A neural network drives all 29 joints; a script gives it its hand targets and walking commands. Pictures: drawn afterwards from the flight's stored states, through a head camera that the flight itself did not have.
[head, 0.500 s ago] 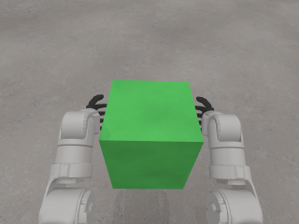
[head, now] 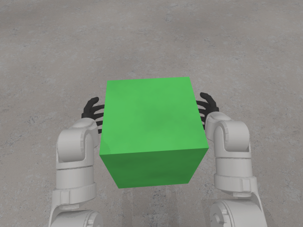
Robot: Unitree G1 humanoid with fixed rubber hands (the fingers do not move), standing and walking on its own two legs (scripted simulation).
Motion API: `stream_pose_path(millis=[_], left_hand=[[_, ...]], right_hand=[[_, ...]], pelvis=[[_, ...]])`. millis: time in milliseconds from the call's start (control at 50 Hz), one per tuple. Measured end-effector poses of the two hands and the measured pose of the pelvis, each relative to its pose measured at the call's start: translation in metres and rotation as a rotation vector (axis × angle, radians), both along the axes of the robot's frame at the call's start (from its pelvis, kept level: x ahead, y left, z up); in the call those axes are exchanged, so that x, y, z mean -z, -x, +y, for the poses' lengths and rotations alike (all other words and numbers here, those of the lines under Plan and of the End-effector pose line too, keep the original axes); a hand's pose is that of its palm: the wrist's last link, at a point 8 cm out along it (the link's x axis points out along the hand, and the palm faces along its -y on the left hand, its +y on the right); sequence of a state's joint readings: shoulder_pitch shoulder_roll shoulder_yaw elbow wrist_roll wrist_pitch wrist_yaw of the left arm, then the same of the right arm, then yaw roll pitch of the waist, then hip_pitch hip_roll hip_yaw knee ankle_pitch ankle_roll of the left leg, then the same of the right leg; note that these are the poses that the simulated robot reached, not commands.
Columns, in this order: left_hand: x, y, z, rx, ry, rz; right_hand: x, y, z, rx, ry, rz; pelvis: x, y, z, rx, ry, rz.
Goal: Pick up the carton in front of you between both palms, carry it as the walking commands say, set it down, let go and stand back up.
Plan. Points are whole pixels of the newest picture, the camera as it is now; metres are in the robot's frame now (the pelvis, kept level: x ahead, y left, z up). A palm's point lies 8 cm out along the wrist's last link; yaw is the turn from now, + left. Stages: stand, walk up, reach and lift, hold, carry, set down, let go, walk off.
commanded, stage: carry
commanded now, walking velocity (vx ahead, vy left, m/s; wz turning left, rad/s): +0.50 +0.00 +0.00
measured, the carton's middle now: (151, 136) +0.35 +0.00 +0.02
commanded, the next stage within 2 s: none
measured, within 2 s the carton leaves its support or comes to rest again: neither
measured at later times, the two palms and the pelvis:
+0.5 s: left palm (95, 71) +0.59 +0.19 +0.06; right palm (184, 74) +0.56 -0.11 +0.06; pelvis +0.32 +0.06 -0.01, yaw -5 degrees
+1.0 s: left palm (117, 18) +0.90 +0.14 +0.08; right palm (185, 21) +0.90 -0.16 +0.07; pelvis +0.63 +0.00 -0.02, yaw -1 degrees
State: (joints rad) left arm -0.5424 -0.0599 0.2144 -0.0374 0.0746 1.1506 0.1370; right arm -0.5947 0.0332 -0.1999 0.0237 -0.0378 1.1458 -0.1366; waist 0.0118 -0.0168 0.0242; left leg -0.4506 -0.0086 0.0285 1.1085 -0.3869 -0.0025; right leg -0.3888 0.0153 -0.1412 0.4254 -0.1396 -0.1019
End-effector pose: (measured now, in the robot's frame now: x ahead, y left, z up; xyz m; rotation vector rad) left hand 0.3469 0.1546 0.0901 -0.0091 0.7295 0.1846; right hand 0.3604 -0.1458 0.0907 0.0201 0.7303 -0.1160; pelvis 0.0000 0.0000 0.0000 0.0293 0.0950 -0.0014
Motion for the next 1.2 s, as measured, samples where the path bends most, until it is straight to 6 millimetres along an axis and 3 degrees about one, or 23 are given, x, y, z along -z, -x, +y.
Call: stream_pose_path(millis=[100, 200, 280, 380, 440, 600, 800, 880, 960, 1060, 1200], left_hand=[[-0.02, -0.036, 0.009, -0.057, 0.046, -0.026], [-0.026, -0.079, 0.01, -0.038, 0.07, -0.061], [-0.015, -0.12, 0.011, 0.011, 0.062, -0.062], [0.019, -0.184, 0.024, 0.073, 0.061, -0.037], [0.034, -0.213, 0.03, 0.091, 0.072, 0.029], [0.019, -0.288, 0.037, 0.132, 0.06, 0.051], [-0.012, -0.41, 0.028, 0.091, 0.062, -0.076], [-0.007, -0.473, 0.011, 0.081, 0.053, -0.088], [0.008, -0.535, -0.008, 0.07, 0.025, -0.059], [0.017, -0.583, -0.013, 0.025, 0.023, 0.047], [-0.003, -0.661, -0.013, 0.01, 0.015, 0.007]], right_hand=[[-0.013, -0.043, 0.013, -0.011, -0.045, -0.02], [-0.014, -0.073, 0.013, 0.043, -0.08, -0.054], [-0.006, -0.103, 0.014, 0.069, -0.054, -0.059], [0.017, -0.156, 0.027, 0.092, -0.004, -0.035], [0.029, -0.18, 0.034, 0.105, 0.015, 0.029], [0.014, -0.245, 0.041, 0.136, 0.018, 0.051], [-0.016, -0.378, 0.031, 0.101, 0.013, -0.075], [-0.007, -0.443, 0.014, 0.097, -0.004, -0.086], [0.015, -0.51, -0.006, 0.086, -0.031, -0.057], [0.024, -0.569, -0.012, 0.059, -0.047, 0.049], [0.007, -0.652, -0.011, 0.03, -0.039, 0.009]], pelvis=[[-0.014, -0.059, -0.002, -0.001, -0.029, 0.007], [-0.014, -0.125, 0.008, 0.006, -0.027, -0.005], [-0.004, -0.183, 0.022, 0.013, -0.006, -0.023], [0.02, -0.26, 0.043, 0.044, 0.006, -0.054], [0.017, -0.292, 0.053, 0.067, 0.009, -0.053], [-0.008, -0.37, 0.067, 0.078, 0.049, -0.037], [-0.006, -0.496, 0.048, 0.059, 0.052, -0.04], [0.008, -0.556, 0.031, 0.048, 0.042, -0.041], [0.023, -0.615, 0.011, 0.023, 0.059, -0.049], [0.003, -0.665, -0.005, 0.002, 0.024, -0.033], [-0.013, -0.746, -0.008, 0.014, 0.002, -0.022]])
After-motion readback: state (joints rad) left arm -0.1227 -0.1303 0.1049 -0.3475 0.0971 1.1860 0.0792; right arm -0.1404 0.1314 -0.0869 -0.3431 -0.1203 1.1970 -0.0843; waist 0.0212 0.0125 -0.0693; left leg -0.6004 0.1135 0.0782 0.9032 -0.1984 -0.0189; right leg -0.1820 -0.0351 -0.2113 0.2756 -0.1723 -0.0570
